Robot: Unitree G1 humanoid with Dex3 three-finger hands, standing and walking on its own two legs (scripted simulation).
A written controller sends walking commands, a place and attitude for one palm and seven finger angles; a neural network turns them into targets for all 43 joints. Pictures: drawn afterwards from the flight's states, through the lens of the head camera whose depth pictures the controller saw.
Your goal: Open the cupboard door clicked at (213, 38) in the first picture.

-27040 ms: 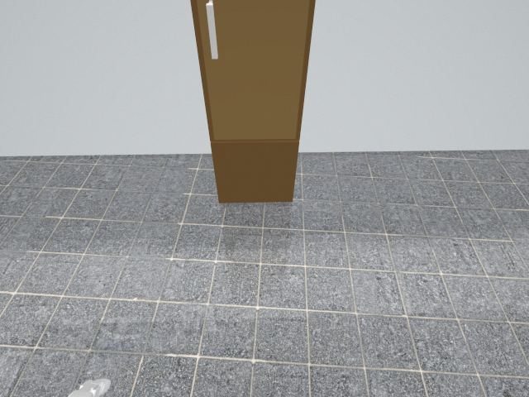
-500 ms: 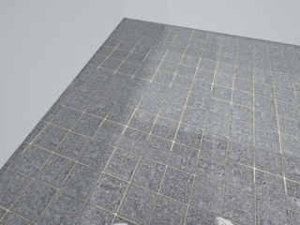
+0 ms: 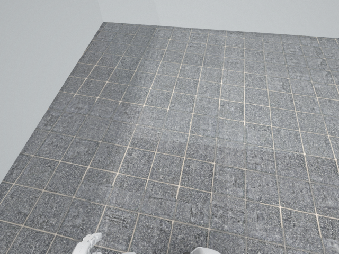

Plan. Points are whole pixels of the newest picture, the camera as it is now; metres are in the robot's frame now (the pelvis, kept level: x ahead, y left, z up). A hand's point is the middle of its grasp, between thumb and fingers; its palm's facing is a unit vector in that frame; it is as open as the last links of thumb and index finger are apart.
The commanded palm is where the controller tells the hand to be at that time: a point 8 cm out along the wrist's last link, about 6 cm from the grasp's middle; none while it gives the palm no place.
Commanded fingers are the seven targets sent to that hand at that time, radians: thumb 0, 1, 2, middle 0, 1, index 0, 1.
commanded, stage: turn to face it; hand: left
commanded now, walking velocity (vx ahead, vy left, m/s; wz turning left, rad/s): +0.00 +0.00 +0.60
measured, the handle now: out of the picture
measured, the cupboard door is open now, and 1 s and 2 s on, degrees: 50 50 50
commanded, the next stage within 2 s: none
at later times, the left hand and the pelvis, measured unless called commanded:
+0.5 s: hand out of the picture +0.12 +0.26 -0.18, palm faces +0.29 -0.93 -0.21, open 7.3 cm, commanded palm none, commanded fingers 0.00 0.90 0.90 -0.20 -0.30 -0.20 -0.30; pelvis +0.09 +0.04 +0.00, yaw +16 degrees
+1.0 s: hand out of the picture +0.09 +0.17 -0.14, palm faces +0.55 -0.79 -0.25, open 7.4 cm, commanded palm none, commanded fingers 0.00 0.90 0.90 -0.20 -0.30 -0.20 -0.30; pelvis +0.13 -0.03 +0.01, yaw +36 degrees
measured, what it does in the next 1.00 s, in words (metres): walks ahead, turning left: left foot, then right foot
